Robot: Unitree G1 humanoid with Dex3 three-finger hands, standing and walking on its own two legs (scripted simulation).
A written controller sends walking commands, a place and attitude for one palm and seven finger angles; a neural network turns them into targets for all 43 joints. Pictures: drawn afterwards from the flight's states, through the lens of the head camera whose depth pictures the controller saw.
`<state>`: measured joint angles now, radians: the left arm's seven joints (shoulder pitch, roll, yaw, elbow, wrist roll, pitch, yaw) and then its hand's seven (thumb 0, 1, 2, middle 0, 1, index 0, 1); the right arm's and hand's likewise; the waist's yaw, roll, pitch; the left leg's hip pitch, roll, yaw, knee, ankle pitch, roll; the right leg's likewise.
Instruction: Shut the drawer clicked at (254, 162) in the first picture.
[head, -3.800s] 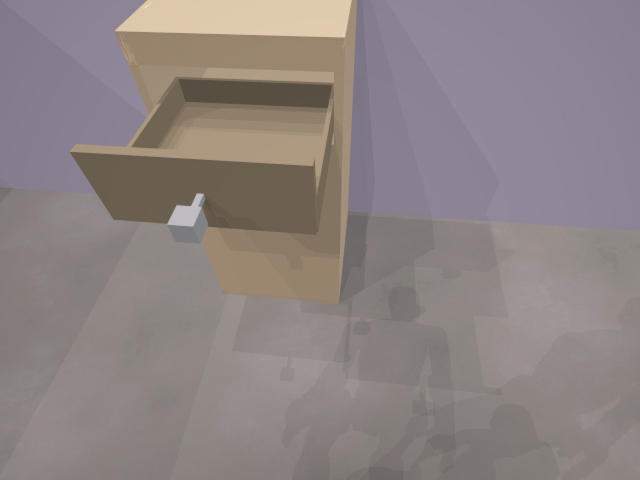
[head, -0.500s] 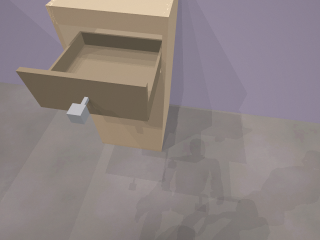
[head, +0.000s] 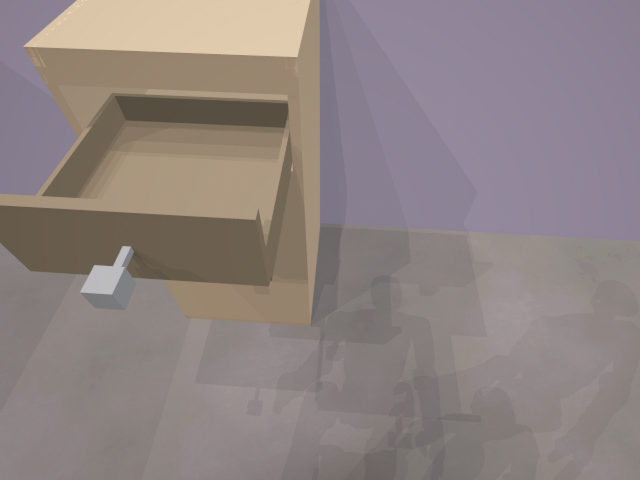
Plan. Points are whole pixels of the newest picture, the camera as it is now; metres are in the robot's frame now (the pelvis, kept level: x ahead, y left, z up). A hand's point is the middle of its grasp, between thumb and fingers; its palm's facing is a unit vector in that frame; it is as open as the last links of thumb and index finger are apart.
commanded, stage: come to a stop and stand still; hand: left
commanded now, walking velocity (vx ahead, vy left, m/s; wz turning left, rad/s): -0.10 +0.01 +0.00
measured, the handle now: (116, 274) +0.37 +0.29 +0.03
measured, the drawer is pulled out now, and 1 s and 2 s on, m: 0.27 0.27 0.27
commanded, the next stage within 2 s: look again from close up in 0.84 s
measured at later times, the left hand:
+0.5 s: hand out of the picture +0.01 +0.23 -0.17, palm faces +0.05 -0.97 -0.26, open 7.3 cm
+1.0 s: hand out of the picture +0.00 +0.27 -0.15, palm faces -0.03 -0.94 -0.33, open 7.3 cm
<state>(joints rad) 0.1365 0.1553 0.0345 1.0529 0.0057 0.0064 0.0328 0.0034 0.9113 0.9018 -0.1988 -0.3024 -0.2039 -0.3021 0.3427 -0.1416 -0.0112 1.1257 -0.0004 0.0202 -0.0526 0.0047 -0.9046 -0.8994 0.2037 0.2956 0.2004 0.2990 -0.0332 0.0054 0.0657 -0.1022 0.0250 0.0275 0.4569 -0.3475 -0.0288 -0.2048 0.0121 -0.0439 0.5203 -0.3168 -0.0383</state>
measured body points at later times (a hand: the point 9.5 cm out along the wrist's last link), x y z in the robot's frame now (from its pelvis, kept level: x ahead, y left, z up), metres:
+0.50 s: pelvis -0.03 +0.02 +0.00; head -0.04 +0.03 +0.45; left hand +0.01 +0.28 -0.15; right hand +0.08 -0.23 -0.13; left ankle -0.06 +0.13 -0.74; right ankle -0.03 -0.09 -0.74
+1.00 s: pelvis -0.05 +0.03 +0.01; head -0.05 +0.03 +0.46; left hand +0.01 +0.32 -0.13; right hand +0.00 -0.25 -0.14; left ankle -0.06 +0.13 -0.74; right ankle -0.03 -0.09 -0.74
